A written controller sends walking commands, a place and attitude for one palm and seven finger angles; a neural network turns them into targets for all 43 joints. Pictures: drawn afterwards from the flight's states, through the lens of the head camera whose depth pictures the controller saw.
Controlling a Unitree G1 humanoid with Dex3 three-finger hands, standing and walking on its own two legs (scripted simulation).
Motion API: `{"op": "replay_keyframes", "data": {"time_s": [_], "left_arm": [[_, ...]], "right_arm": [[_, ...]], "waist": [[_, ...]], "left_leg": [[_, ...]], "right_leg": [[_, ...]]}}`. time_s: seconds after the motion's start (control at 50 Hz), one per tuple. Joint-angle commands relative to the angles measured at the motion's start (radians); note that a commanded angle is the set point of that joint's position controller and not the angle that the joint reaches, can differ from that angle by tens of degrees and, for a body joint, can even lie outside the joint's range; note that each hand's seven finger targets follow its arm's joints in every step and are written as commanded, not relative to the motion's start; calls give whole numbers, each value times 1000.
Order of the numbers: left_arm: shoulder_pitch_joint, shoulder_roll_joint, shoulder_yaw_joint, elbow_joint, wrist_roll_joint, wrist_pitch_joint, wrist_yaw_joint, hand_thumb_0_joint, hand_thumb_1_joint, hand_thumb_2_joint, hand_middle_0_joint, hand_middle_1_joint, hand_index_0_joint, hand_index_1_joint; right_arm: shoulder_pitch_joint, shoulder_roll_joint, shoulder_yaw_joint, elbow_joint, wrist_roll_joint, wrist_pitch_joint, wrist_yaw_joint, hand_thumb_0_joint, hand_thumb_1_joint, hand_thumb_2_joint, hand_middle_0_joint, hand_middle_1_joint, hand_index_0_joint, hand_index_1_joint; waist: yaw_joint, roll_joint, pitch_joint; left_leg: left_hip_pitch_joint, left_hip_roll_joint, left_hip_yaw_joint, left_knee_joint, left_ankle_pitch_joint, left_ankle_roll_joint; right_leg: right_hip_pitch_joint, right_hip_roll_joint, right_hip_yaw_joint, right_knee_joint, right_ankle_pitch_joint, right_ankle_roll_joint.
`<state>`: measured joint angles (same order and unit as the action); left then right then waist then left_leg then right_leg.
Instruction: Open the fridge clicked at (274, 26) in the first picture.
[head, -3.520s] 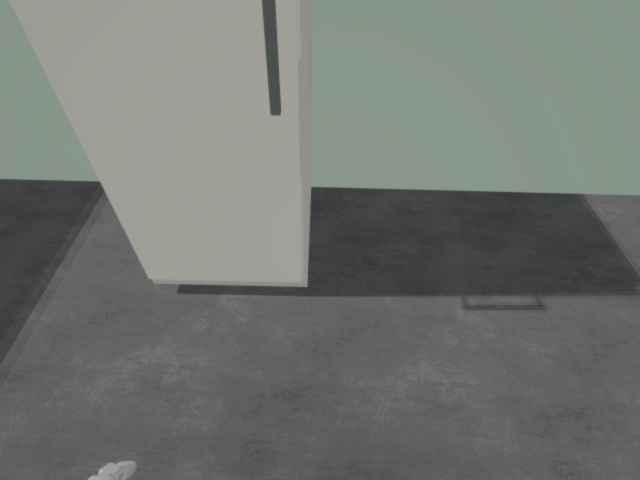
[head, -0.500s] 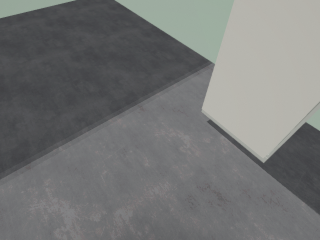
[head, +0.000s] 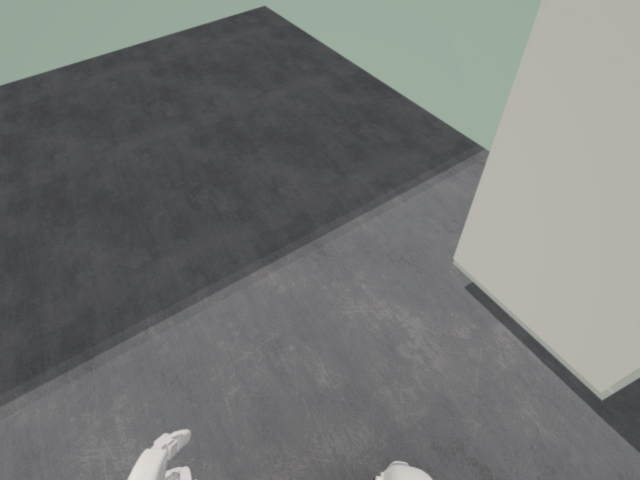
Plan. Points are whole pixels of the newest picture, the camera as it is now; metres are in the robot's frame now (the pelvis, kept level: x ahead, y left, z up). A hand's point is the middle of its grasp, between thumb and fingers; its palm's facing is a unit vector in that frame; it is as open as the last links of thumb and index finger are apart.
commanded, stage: walk to a spot facing it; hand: right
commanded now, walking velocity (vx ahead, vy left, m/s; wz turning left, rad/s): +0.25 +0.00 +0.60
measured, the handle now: out of the picture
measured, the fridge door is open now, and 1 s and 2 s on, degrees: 0 0 0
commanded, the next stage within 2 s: turn to face it in 0.62 s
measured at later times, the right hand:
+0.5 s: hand (452, 382) +0.28 -0.19 -0.15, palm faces -0.26 +0.95 -0.17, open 7.4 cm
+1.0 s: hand (420, 337) +0.36 -0.16 -0.16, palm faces -0.34 +0.93 -0.17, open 7.4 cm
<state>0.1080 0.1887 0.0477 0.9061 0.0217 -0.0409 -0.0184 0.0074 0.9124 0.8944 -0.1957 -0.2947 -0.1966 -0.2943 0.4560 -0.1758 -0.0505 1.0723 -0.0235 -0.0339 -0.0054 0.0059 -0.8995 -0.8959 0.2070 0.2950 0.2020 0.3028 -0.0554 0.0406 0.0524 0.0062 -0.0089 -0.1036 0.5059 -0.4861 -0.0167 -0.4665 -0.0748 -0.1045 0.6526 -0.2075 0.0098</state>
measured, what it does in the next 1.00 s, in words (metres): walks ahead, turning left: left foot, then right foot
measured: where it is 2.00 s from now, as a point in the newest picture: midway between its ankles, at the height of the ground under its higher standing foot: outside the picture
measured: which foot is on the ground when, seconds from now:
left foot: down 0.00-0.00, up 0.02-0.60, down 0.62-1.00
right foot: down 0.00-0.64, up 0.66-0.96, down 0.98-1.00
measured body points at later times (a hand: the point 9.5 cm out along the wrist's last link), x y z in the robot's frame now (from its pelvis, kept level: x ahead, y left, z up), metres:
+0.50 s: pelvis +0.13 -0.04 +0.02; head +0.16 -0.04 +0.47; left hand +0.04 +0.17 -0.13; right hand +0.29 -0.24 -0.13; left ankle +0.15 +0.10 -0.66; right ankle +0.10 -0.10 -0.72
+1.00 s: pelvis +0.22 -0.02 +0.01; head +0.23 -0.05 +0.46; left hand +0.19 +0.23 -0.12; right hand +0.38 -0.21 -0.15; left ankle +0.16 +0.10 -0.72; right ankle +0.28 -0.12 -0.72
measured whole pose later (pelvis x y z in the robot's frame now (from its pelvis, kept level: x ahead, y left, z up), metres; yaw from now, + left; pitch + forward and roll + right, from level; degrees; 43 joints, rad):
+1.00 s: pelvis +0.22 -0.02 +0.01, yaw +22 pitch -1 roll +2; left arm 0.20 0.17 0.05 0.97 0.01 0.01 0.01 0.00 0.91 0.89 -0.19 -0.29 -0.19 -0.29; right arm 0.20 -0.19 -0.05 0.97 -0.02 0.01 -0.02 0.00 -0.90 -0.90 0.21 0.29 0.20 0.30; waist 0.01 0.02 0.01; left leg -0.24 0.03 0.10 0.59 -0.33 -0.02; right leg -0.32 -0.07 -0.05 0.66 -0.32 0.01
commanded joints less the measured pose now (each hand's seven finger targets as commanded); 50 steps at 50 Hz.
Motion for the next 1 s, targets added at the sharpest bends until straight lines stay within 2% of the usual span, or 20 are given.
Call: {"op": "replay_keyframes", "data": {"time_s": [0.0, 0.02, 0.06, 0.1, 0.14, 0.3, 0.36, 0.46, 0.52, 0.56, 0.58, 0.6, 0.62, 0.64, 0.7, 0.76, 0.92, 0.94, 0.96, 0.98], "left_arm": [[410, 314, 57, 49, 3, -20, 40, 0, 900, 900, -200, -300, -200, -300], [305, 242, 46, 42, 3, -22, 46, 0, 900, 900, -200, -300, -200, -300], [181, 135, 10, 14, -3, -41, 46, 0, 900, 900, -200, -300, -200, -300], [177, 89, 4, 34, -2, -49, 51, 0, 900, 900, -200, -300, -200, -300], [182, 76, 1, 41, -9, -46, 55, 0, 900, 900, -200, -300, -200, -300], [231, 88, 15, 54, -7, -27, 60, 0, 900, 900, -200, -300, -200, -300], [266, 105, 25, 64, -1, -16, 60, 0, 900, 900, -200, -300, -200, -300], [312, 118, 35, 86, 9, 5, 55, 0, 900, 900, -200, -300, -200, -300], [291, 145, 43, 78, 9, 13, 50, 0, 900, 900, -200, -300, -200, -300], [269, 168, 50, 56, 1, 16, 41, 0, 900, 900, -200, -300, -200, -300], [250, 167, 49, 35, -7, 18, 32, 0, 900, 900, -200, -300, -200, -300], [245, 103, 36, -15, -16, 21, 23, 0, 900, 900, -200, -300, -200, -300], [170, 86, 30, -51, -18, 28, 34, 0, 900, 900, -200, -300, -200, -300], [143, 84, 31, -58, -17, 37, 43, 0, 900, 900, -200, -300, -200, -300], [111, 71, 28, -32, -3, 57, 39, 0, 900, 900, -200, -300, -200, -300], [224, 38, 20, 29, 0, 76, 40, 0, 900, 900, -200, -300, -200, -300], [177, 43, 1, 42, -9, 46, 29, 0, 900, 900, -200, -300, -200, -300], [189, 65, 5, 47, -8, 42, 26, 0, 900, 900, -200, -300, -200, -300], [209, 119, 15, 44, -6, 35, 22, 0, 900, 900, -200, -300, -200, -300], [211, 195, 28, 30, 3, 34, 24, 0, 900, 900, -200, -300, -200, -300]], "right_arm": [[-38, -120, -41, -111, 19, -23, 7, 0, -900, -900, 200, 300, 200, 300], [-69, -122, -45, -94, 15, -13, 4, 0, -900, -900, 200, 300, 200, 300], [-139, -100, -46, -98, 3, -3, 34, 0, -900, -900, 200, 300, 200, 300], [-73, -51, -49, -80, -3, 31, 35, 0, -900, -900, 200, 300, 200, 300], [-37, -45, -52, -73, -3, 58, 30, 0, -900, -900, 200, 300, 200, 300], [-189, -48, -62, -154, -7, 91, 31, 0, -900, -900, 200, 300, 200, 300], [-280, -58, -55, -190, -5, 91, 33, 0, -900, -900, 200, 300, 200, 300], [-393, -50, -44, -238, -4, 82, 31, 0, -900, -900, 200, 300, 200, 300], [-359, -51, -45, -244, -4, 68, 27, 0, -900, -900, 200, 300, 200, 300], [-243, -89, -52, -222, -5, 49, 20, 0, -900, -900, 200, 300, 200, 300], [-135, -134, -65, -194, -9, 31, 15, 0, -900, -900, 200, 300, 200, 300], [-43, -250, -87, -175, -10, 14, 0, 0, -900, -900, 200, 300, 200, 300], [-7, -306, -98, -155, 16, 22, -16, 0, -900, -900, 200, 300, 200, 300], [-54, -275, -94, -162, 19, 29, -27, 0, -900, -900, 200, 300, 200, 300], [-225, -189, -62, -212, 14, 29, -29, 0, -900, -900, 200, 300, 200, 300], [-286, -154, -44, -206, -3, 19, -30, 0, -900, -900, 200, 300, 200, 300], [-243, -150, -31, -148, 1, 23, -26, 0, -900, -900, 200, 300, 200, 300], [-233, -147, -30, -145, 8, 29, -26, 0, -900, -900, 200, 300, 200, 300], [-210, -121, -28, -150, 10, 39, -26, 0, -900, -900, 200, 300, 200, 300], [-184, -69, -21, -167, 17, 46, -26, 0, -900, -900, 200, 300, 200, 300]], "waist": [[175, -337, -277], [134, -313, -190], [74, -150, 8], [28, -175, 11], [10, -198, -6], [29, -162, 16], [62, -133, 25], [112, -148, 39], [89, -177, -10], [30, -145, -95], [-32, -66, -165], [-55, 205, -256], [-65, 232, -292], [-45, 105, -247], [30, 27, -126], [100, 43, -100], [63, 118, -83], [67, 60, -85], [68, -115, -83], [57, -349, -47]], "left_leg": [[-588, -22, 12, 808, -73, 46], [-606, 27, 0, 875, 38, 39], [-576, 99, 60, 832, 171, 20], [-518, 88, 78, 805, 216, 2], [-515, 79, 92, 815, 260, -11], [-691, 100, 119, 711, 328, -50], [-709, 117, 142, 593, 284, -50], [-624, 105, 208, 362, 175, -27], [-511, 65, 239, 263, 125, 5], [-335, 24, 256, 133, 196, 32], [-123, 68, 187, 3, 372, 67], [149, 336, -237, -35, 855, 195], [173, 434, -352, -49, 1176, 301], [152, 419, -260, -43, 1095, 319], [-122, 291, -132, -109, 835, 207], [-273, 232, -13, -147, 727, 175], [-228, 219, 87, -66, 541, 117], [-263, 217, 102, -14, 497, 85], [-331, 165, 153, 100, 340, 40], [-425, 74, 216, 236, 79, -27]], "right_leg": [[669, -465, 612, -364, -22, -131], [550, -432, 527, -414, -76, -62], [293, -332, 286, -421, 66, -35], [226, -265, 89, -395, 286, 9], [211, -237, -6, -386, 361, 17], [345, -264, -73, -361, 465, -48], [415, -298, -70, -345, 458, -114], [457, -323, -122, -283, 512, -131], [465, -337, -165, -190, 636, -116], [440, -324, -206, 7, 742, -73], [306, -298, -225, 232, 628, -22], [-33, -116, -224, 517, -110, 56], [-139, -21, -73, 687, -458, 72], [-171, -68, 38, 702, -413, 62], [-98, -88, 74, 604, -242, 70], [11, -51, 70, 506, -185, 63], [201, 22, 20, -65, -38, 43], [268, 13, 35, -149, 67, 36], [310, -84, 177, -216, 226, 3], [286, -265, 397, -286, 443, -99]]}}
